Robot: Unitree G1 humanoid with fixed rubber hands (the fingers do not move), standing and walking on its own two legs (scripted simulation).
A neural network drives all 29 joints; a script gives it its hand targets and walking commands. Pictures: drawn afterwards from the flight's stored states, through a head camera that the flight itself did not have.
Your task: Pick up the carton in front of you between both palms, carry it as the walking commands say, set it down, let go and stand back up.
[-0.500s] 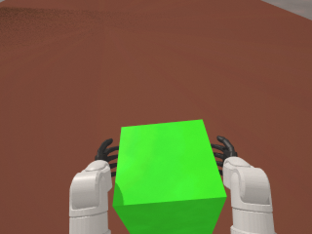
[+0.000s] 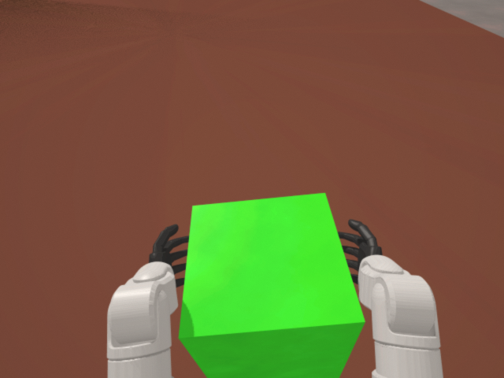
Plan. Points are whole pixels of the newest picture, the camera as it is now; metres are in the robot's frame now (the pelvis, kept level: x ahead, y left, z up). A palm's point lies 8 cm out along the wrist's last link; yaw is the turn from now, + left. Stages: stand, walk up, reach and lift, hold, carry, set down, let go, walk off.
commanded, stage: carry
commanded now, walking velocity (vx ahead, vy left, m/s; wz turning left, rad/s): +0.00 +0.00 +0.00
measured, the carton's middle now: (267, 295) +0.27 +0.00 +0.01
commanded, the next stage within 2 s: none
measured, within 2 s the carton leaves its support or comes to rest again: neither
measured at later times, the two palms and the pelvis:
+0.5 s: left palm (154, 309) +0.21 +0.15 +0.08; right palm (373, 303) +0.22 -0.14 +0.08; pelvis -0.04 +0.01 +0.00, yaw +0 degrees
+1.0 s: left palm (162, 308) +0.24 +0.16 +0.04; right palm (360, 304) +0.23 -0.14 +0.04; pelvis -0.05 +0.01 +0.00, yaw +0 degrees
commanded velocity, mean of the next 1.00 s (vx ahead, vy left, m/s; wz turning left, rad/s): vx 0.00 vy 0.00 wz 0.00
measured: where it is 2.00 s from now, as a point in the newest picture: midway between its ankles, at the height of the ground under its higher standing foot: outside the picture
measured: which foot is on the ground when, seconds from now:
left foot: down 0.00-1.00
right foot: down 0.00-1.00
